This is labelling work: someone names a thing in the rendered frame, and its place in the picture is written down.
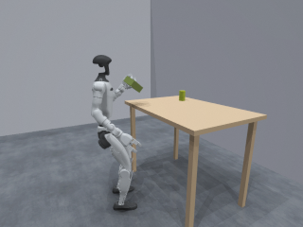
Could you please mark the robot right thigh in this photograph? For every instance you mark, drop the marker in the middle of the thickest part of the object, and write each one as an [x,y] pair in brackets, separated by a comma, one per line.
[118,151]

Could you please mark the robot right upper arm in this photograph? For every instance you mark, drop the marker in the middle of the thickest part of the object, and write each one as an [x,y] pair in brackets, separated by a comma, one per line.
[98,91]

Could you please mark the robot left forearm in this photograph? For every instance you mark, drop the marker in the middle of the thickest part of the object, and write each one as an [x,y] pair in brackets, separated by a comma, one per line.
[118,92]

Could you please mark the left robot hand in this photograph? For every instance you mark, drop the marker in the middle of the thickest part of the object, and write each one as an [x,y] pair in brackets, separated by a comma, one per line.
[125,84]

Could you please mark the robot right forearm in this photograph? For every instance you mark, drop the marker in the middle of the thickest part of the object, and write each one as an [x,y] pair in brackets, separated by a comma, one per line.
[102,120]

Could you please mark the table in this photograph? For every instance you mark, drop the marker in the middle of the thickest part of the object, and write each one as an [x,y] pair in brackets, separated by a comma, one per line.
[197,117]

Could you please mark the right robot hand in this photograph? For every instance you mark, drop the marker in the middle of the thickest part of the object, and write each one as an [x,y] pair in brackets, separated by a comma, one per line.
[125,139]

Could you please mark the robot left thigh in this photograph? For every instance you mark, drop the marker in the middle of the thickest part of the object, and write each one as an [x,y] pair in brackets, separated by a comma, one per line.
[128,151]

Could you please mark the robot thigh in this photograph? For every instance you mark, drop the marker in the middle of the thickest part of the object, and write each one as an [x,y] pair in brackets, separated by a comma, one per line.
[128,151]
[118,151]

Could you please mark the sponge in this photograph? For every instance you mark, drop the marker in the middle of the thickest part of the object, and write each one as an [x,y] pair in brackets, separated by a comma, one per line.
[133,84]

